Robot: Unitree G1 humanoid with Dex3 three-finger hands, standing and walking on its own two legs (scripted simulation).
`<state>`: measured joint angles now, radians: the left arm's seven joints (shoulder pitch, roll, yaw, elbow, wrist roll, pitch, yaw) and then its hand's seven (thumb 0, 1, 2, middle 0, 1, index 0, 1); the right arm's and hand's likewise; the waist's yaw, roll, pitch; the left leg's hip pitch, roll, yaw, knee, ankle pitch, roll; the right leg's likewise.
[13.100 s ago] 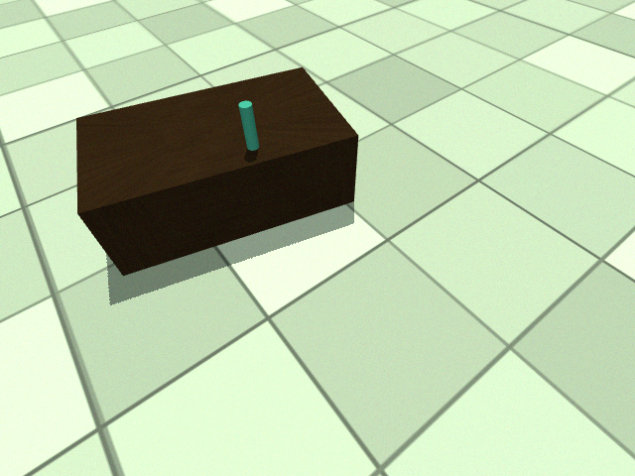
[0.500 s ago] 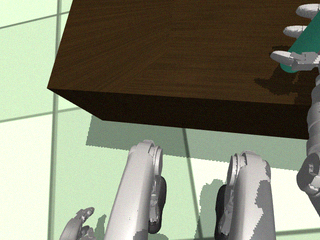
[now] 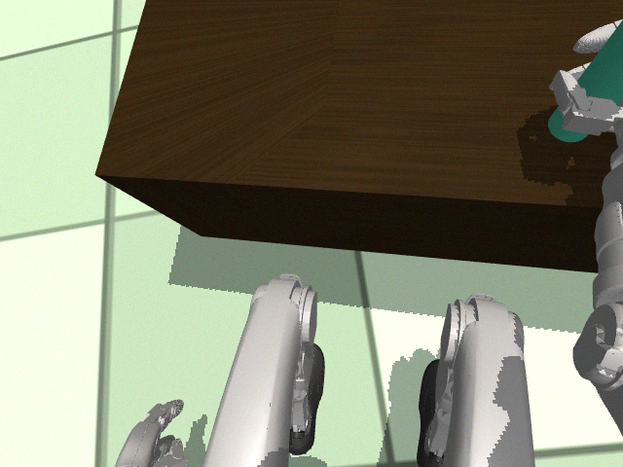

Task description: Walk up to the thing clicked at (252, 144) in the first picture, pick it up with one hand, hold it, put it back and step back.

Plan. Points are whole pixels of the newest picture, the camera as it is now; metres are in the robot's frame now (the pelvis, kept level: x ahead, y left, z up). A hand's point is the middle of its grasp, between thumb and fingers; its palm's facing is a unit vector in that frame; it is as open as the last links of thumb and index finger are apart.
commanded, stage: settle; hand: right
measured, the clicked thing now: (612, 74) +0.53 -0.23 +0.04
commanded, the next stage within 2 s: lift in 1.10 s
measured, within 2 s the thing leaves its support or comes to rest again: neither
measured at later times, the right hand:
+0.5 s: hand out of the picture +0.54 -0.23 +0.09, palm faces +0.15 +0.99 -0.01, open 6.2 cm
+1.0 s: hand out of the picture +0.54 -0.23 +0.13, palm faces +0.15 +0.99 -0.01, open 6.2 cm
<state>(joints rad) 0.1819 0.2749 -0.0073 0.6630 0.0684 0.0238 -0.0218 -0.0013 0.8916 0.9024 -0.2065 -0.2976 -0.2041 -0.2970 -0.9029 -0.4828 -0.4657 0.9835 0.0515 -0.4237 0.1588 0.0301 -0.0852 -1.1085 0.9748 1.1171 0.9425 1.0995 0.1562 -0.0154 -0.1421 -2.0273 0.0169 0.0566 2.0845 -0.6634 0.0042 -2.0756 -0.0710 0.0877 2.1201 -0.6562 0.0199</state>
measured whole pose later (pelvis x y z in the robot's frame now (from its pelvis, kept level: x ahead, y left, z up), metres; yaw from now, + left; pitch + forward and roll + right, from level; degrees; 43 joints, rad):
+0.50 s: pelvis +0.01 +0.00 +0.07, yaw -1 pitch +35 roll +4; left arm 0.22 0.28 0.01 0.66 0.04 0.01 -0.01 0.00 0.90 0.90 -0.21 -0.30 -0.20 -0.30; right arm -0.89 -0.49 -0.45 0.97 0.08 -0.37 0.17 0.03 -0.06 -1.14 0.99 1.10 0.96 1.08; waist 0.15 -0.02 -0.16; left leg -1.83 0.02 0.06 1.87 -0.65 0.00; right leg -1.88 -0.07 0.07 1.91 -0.64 0.01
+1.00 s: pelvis +0.02 +0.00 +0.10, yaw -1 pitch +34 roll +4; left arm 0.22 0.27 0.01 0.66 0.04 0.01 -0.01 0.00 0.90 0.89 -0.20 -0.30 -0.20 -0.29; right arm -0.87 -0.47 -0.44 0.98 0.08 -0.40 0.16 0.03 -0.07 -1.13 0.98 1.11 0.95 1.09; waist 0.15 -0.03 -0.17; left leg -1.72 0.01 0.06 1.76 -0.64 0.00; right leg -1.77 -0.08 0.06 1.80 -0.64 0.02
